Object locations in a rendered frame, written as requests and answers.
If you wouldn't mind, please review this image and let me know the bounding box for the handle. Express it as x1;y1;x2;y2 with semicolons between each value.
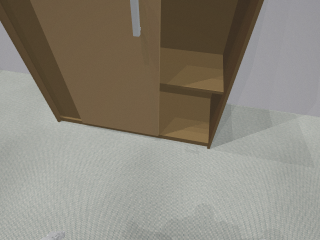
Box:
130;0;141;37

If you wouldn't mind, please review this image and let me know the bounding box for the wardrobe door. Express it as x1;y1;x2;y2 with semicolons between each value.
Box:
30;0;161;136
0;0;81;119

